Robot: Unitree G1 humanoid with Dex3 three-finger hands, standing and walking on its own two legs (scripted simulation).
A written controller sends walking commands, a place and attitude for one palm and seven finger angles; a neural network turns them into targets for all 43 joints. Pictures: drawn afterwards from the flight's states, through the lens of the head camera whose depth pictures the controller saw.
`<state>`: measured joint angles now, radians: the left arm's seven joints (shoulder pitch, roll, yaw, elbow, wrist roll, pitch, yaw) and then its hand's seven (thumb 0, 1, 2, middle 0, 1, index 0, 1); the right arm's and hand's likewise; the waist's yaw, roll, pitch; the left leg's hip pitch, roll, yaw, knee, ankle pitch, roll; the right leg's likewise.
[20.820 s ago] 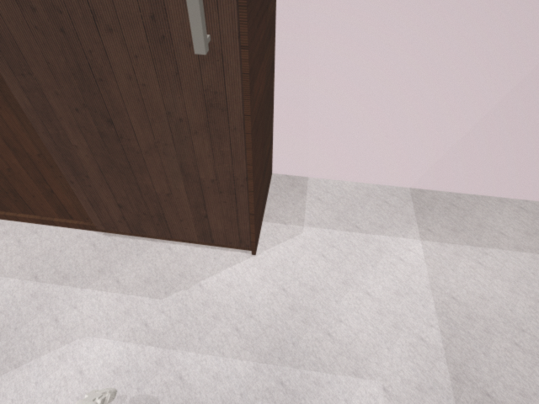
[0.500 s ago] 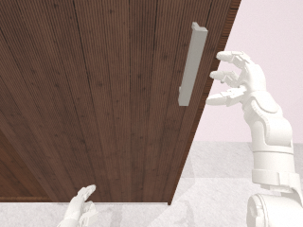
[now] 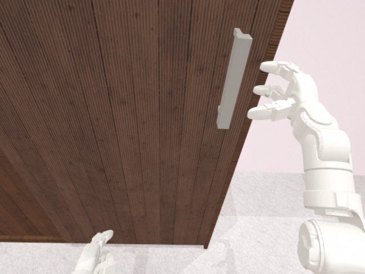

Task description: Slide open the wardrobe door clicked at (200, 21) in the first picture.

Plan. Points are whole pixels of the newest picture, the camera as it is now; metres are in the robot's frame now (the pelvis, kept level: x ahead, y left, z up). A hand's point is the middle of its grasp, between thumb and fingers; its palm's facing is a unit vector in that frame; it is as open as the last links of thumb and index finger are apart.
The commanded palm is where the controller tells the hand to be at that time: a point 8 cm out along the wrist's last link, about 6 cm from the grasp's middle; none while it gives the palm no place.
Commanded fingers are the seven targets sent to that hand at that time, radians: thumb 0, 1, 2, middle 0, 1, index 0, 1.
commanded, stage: move the hooked fingers beside the handle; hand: right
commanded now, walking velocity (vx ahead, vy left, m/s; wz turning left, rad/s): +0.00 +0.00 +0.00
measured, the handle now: (229, 81) +0.45 -0.07 +0.25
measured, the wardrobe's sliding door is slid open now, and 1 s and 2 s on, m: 0.00 0.00 0.00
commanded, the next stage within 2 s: none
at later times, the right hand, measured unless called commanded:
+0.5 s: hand (265, 97) +0.38 -0.13 +0.26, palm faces -0.04 +1.00 -0.02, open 14.0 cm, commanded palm +0.37 -0.18 +0.25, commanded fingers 0.00 0.50 -0.30 0.30 1.20 0.30 1.20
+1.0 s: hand (265, 96) +0.40 -0.14 +0.25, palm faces -0.01 +1.00 -0.01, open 13.9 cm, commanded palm +0.37 -0.19 +0.25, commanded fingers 0.00 0.50 -0.30 0.30 1.20 0.30 1.20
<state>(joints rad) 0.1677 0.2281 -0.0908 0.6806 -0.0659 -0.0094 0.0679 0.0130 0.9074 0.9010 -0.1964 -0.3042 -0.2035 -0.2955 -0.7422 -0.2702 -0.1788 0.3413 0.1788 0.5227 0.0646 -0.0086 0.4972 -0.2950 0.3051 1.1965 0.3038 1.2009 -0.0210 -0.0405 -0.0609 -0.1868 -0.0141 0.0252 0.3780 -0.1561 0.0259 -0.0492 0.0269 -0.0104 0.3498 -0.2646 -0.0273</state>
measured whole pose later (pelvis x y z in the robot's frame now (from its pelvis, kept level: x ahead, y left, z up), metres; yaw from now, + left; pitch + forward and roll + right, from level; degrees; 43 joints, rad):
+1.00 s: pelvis +0.00 +0.00 +0.00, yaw +0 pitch -2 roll +0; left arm 0.15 0.23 -0.10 0.68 -0.06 0.02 0.06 0.01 0.91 0.90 -0.20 -0.30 -0.20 -0.30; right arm -0.73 -0.26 -0.17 0.32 0.19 0.58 0.07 -0.01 0.50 -0.29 0.31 1.20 0.30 1.20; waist -0.03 -0.05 -0.08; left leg -0.18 -0.01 0.03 0.37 -0.16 0.02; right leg -0.04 0.03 -0.01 0.34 -0.27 -0.03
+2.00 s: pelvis +0.01 +0.00 +0.00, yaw -1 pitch -2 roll +0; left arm 0.15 0.23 -0.09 0.67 -0.07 0.00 0.07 0.01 0.91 0.90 -0.20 -0.30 -0.20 -0.30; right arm -0.72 -0.27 -0.16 0.30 0.18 0.54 0.10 -0.01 0.50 -0.29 0.30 1.20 0.30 1.20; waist -0.04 -0.05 -0.08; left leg -0.17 -0.01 0.04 0.36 -0.16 0.02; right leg -0.04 0.03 0.00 0.35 -0.27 -0.03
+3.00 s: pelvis +0.00 +0.00 +0.00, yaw -1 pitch -2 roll +0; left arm 0.14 0.21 -0.09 0.67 -0.05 0.01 0.06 0.01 0.91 0.90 -0.20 -0.30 -0.20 -0.30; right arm -0.72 -0.19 -0.11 0.25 0.18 0.50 0.00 -0.01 0.50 -0.30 0.30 1.20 0.30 1.20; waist -0.04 -0.03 -0.05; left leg -0.18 -0.01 0.04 0.38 -0.16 0.03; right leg -0.05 0.03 0.00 0.36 -0.27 -0.03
